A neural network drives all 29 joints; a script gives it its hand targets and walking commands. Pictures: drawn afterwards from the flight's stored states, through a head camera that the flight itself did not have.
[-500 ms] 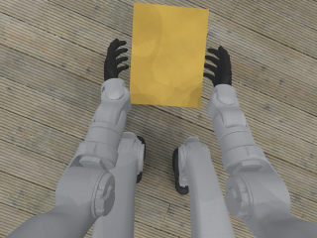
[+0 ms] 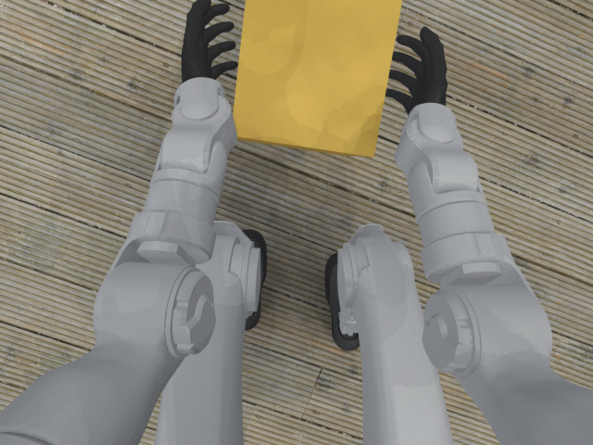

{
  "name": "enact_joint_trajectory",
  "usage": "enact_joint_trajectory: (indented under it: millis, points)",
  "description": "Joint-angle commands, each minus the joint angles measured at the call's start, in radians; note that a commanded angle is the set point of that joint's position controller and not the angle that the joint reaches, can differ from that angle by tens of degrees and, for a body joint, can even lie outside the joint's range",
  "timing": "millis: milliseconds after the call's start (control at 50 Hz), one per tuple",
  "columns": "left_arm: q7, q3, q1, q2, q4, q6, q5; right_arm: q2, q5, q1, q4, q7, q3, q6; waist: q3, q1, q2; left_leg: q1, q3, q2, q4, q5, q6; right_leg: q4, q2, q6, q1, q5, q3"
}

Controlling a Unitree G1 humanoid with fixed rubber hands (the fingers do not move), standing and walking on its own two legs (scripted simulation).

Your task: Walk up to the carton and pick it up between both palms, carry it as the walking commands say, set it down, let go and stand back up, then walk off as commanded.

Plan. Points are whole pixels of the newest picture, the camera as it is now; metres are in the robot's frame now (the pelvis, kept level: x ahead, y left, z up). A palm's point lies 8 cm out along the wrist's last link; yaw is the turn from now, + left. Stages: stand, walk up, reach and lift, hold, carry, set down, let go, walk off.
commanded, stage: set down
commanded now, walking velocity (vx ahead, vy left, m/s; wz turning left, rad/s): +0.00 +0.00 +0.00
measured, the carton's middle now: (309, 63) +0.55 +0.00 -0.24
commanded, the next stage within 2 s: none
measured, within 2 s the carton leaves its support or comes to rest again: rests again in 0.90 s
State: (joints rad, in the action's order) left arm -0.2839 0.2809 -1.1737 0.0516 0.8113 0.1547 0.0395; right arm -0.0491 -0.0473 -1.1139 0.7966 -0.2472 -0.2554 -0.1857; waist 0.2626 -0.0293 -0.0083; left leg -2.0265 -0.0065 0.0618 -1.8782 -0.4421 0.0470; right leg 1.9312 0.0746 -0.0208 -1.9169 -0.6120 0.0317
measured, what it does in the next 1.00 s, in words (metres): lowers itself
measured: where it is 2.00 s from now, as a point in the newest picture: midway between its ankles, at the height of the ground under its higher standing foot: (296, 307)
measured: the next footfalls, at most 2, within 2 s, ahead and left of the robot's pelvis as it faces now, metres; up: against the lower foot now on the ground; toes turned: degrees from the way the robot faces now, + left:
none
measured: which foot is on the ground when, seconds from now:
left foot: down 0.00-1.00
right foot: down 0.00-1.00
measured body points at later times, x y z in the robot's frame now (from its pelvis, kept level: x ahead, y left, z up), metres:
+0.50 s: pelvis -0.01 +0.00 -0.05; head +0.36 +0.02 +0.20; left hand +0.54 +0.16 -0.22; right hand +0.53 -0.11 -0.23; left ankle +0.14 +0.09 -0.43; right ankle +0.10 -0.12 -0.43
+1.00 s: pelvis +0.01 +0.00 -0.08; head +0.38 +0.02 +0.15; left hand +0.57 +0.16 -0.27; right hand +0.55 -0.12 -0.28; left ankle +0.14 +0.09 -0.43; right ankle +0.10 -0.12 -0.43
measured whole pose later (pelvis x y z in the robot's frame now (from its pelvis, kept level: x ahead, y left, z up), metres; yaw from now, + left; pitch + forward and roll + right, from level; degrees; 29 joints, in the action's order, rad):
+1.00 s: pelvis +0.01 +0.00 -0.08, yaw -1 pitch +31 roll -4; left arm -0.13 0.24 -1.56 0.26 1.10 0.19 0.04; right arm -0.18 -0.05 -1.46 0.99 -0.11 -0.26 -0.19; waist 0.52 0.02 -0.01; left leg -2.20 0.01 0.05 -2.16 -0.50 0.05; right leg 2.22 0.10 -0.02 -2.07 -0.69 0.04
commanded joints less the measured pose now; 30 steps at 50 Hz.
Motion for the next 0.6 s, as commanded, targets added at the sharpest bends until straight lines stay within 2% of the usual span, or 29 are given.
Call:
enact_joint_trajectory:
  millis: [0,20,40,60,80,100,120,140,180,200,220,240,260,280,300,320,340,360,380,400,420,440,460,480,500,520,540,560,580]
  points:
    - [0.313,-0.477,-0.637,-0.836,-0.024,0.018,-0.042,0.897,-0.15,-0.974,-0.316,0.304,0.528,0.053,-1.577,0.137,0.011,0.866,-0.051,0.065,0.048,0.26,-0.013,-0.098,0.116,0.011,0.24,0.222,-0.022]
    - [0.325,-0.48,-0.636,-0.83,-0.064,0.03,-0.043,0.903,-0.127,-0.921,-0.283,0.297,0.51,0.042,-1.564,0.11,-0.008,0.846,-0.039,0.062,0.015,0.284,-0.025,-0.11,0.114,0.016,0.26,0.233,-0.049]
    - [0.327,-0.411,-0.643,-0.812,0.052,0.041,-0.01,0.865,-0.112,-0.943,-0.183,0.299,0.475,0.037,-1.442,0.142,-0.021,0.816,-0.034,0.057,0.026,0.227,-0.03,-0.113,0.11,0.026,0.127,0.143,-0.03]
    - [0.336,-0.413,-0.636,-0.778,0.049,0.042,-0.009,0.895,-0.104,-0.934,-0.145,0.314,0.453,0.015,-1.366,0.132,0.01,0.77,-0.043,0.053,0.039,0.16,-0.014,-0.1,0.1,0.024,0.116,0.108,-0.022]
    - [0.337,-0.429,-0.706,-0.806,-0.054,0.043,-0.025,0.893,-0.082,-0.896,-0.148,0.328,0.424,0.007,-1.468,0.126,-0.009,0.829,-0.043,0.07,0.034,0.186,-0.025,-0.087,0.11,0.036,0.18,0.158,-0.027]
    - [0.332,-0.4,-0.713,-0.744,0.002,0.049,0.011,0.878,-0.081,-0.882,-0.063,0.33,0.399,0.002,-1.402,0.142,-0.042,0.836,-0.039,0.049,0.039,0.158,-0.032,-0.079,0.101,0.039,0.103,0.1,-0.016]
    - [0.342,-0.439,-0.71,-0.829,-0.058,0.045,-0.03,0.873,-0.091,-0.905,-0.121,0.332,0.434,0.009,-1.495,0.108,-0.053,0.865,-0.037,0.068,0.0,0.222,-0.033,-0.068,0.116,0.037,0.188,0.169,-0.02]
    - [0.336,-0.457,-0.789,-0.802,-0.093,0.048,-0.047,0.86,-0.092,-0.879,-0.081,0.329,0.415,0.008,-1.543,0.108,-0.095,0.906,-0.046,0.056,0.01,0.204,-0.043,-0.034,0.112,0.039,0.155,0.143,0.0]
    - [0.343,-0.459,-0.759,-0.816,-0.033,0.063,-0.028,0.869,-0.072,-0.857,-0.03,0.337,0.381,-0.006,-1.461,0.085,-0.089,0.916,-0.057,0.052,-0.003,0.217,-0.041,-0.029,0.11,0.048,0.086,0.145,0.003]
    - [0.348,-0.465,-0.743,-0.835,-0.117,0.058,-0.058,0.866,-0.088,-0.866,-0.108,0.334,0.407,0.004,-1.559,0.055,-0.093,0.97,-0.034,0.044,-0.036,0.309,-0.059,-0.041,0.115,0.059,0.16,0.211,0.001]
    - [0.35,-0.494,-0.813,-0.847,-0.13,0.06,-0.088,0.87,-0.115,-0.943,-0.134,0.331,0.424,0.013,-1.623,0.072,-0.105,0.992,-0.051,0.053,-0.029,0.295,-0.045,-0.011,0.12,0.051,0.178,0.214,0.012]
    - [0.359,-0.471,-0.726,-0.883,0.004,0.071,-0.093,0.809,-0.083,-0.943,-0.152,0.325,0.423,0.024,-1.551,0.058,-0.107,0.959,-0.054,0.055,-0.056,0.32,-0.051,-0.015,0.107,0.064,0.128,0.206,0.006]
    - [0.363,-0.488,-0.74,-0.876,-0.083,0.061,-0.106,0.825,-0.1,-0.945,-0.207,0.331,0.451,0.026,-1.626,0.061,-0.072,0.979,-0.052,0.059,-0.074,0.373,-0.041,0.016,0.106,0.056,0.188,0.263,0.007]
    - [0.358,-0.483,-0.739,-0.936,-0.077,0.07,-0.132,0.818,-0.126,-1.038,-0.3,0.324,0.498,0.037,-1.705,0.05,-0.052,1.0,-0.059,0.06,-0.082,0.419,-0.047,0.009,0.117,0.064,0.263,0.316,0.008]
    - [0.363,-0.459,-0.698,-0.909,0.06,0.076,-0.125,0.759,-0.121,-1.119,-0.333,0.32,0.51,0.046,-1.614,0.058,0.0,0.942,-0.073,0.06,-0.084,0.392,-0.023,0.023,0.104,0.038,0.23,0.279,0.02]
    - [0.374,-0.439,-0.651,-0.908,0.036,0.082,-0.136,0.741,-0.146,-1.161,-0.42,0.316,0.529,0.055,-1.646,0.061,0.025,0.941,-0.061,0.073,-0.101,0.447,-0.022,0.025,0.105,0.036,0.277,0.333,0.018]
    - [0.375,-0.45,-0.677,-0.946,0.02,0.083,-0.168,0.707,-0.15,-1.227,-0.507,0.301,0.566,0.076,-1.713,0.026,0.047,0.899,-0.068,0.072,-0.116,0.434,-0.02,0.041,0.106,0.037,0.345,0.361,0.022]
    - [0.377,-0.413,-0.656,-0.929,0.12,0.081,-0.145,0.743,-0.135,-1.155,-0.376,0.3,0.531,0.058,-1.61,0.06,0.016,0.861,-0.05,0.084,-0.093,0.403,-0.022,0.017,0.107,0.037,0.297,0.317,0.01]
    - [0.389,-0.368,-0.616,-0.879,0.203,0.088,-0.103,0.73,-0.132,-1.172,-0.391,0.306,0.53,0.056,-1.479,0.096,0.108,0.766,-0.068,0.073,-0.097,0.345,0.001,0.021,0.1,0.024,0.27,0.269,0.004]
    - [0.406,-0.315,-0.629,-0.858,0.23,0.088,-0.074,0.737,-0.086,-1.132,-0.262,0.32,0.439,0.035,-1.309,0.09,0.055,0.633,-0.034,0.067,-0.099,0.244,-0.002,0.004,0.095,0.036,0.215,0.204,-0.024]
    - [0.422,-0.296,-0.627,-0.88,0.258,0.091,-0.076,0.773,-0.045,-1.077,-0.181,0.33,0.4,0.018,-1.192,0.038,0.105,0.574,-0.044,0.076,-0.088,0.188,0.003,0.002,0.107,0.043,0.161,0.125,-0.006]
    - [0.433,-0.27,-0.605,-0.887,0.274,0.089,-0.035,0.777,-0.048,-1.071,-0.153,0.345,0.386,0.017,-1.149,0.103,0.073,0.566,-0.053,0.073,-0.095,0.171,0.011,0.02,0.1,0.04,0.118,0.111,-0.017]
    - [0.434,-0.258,-0.592,-0.819,0.276,0.082,-0.004,0.765,-0.034,-0.994,-0.066,0.355,0.362,0.016,-1.062,0.082,0.054,0.544,-0.037,0.06,-0.09,0.144,-0.003,-0.004,0.096,0.046,0.061,0.088,-0.016]
    - [0.435,-0.253,-0.656,-0.779,0.238,0.074,0.008,0.792,-0.007,-0.933,0.02,0.372,0.299,0.006,-0.997,0.08,0.045,0.536,-0.047,0.06,-0.078,0.147,-0.006,0.004,0.099,0.051,0.003,0.102,-0.004]
    - [0.445,-0.262,-0.66,-0.81,0.215,0.071,0.014,0.766,-0.01,-0.916,0.053,0.375,0.298,0.008,-1.024,0.093,-0.02,0.592,-0.035,0.049,-0.089,0.16,-0.012,0.013,0.099,0.053,0.001,0.104,-0.007]
    - [0.445,-0.294,-0.674,-0.811,0.19,0.062,-0.008,0.807,-0.019,-0.905,0.023,0.375,0.287,0.021,-1.066,0.048,-0.02,0.608,-0.057,0.048,-0.107,0.196,-0.019,0.02,0.11,0.072,-0.001,0.146,-0.017]
    - [0.441,-0.327,-0.763,-0.828,0.134,0.048,-0.031,0.78,-0.02,-0.967,0.018,0.383,0.287,0.024,-1.077,0.063,-0.088,0.637,-0.058,0.047,-0.119,0.206,-0.02,0.055,0.104,0.073,-0.052,0.141,-0.017]
    - [0.427,-0.342,-0.722,-0.814,0.162,0.046,-0.044,0.757,-0.035,-0.984,-0.001,0.379,0.29,0.047,-1.074,0.039,-0.08,0.641,-0.079,0.052,-0.13,0.247,-0.015,0.063,0.108,0.076,-0.073,0.149,-0.013]
    - [0.425,-0.333,-0.753,-0.822,0.152,0.037,-0.056,0.717,-0.017,-0.992,-0.014,0.376,0.285,0.051,-1.058,0.011,-0.034,0.69,-0.091,0.049,-0.127,0.245,-0.017,0.064,0.102,0.068,-0.086,0.153,0.001]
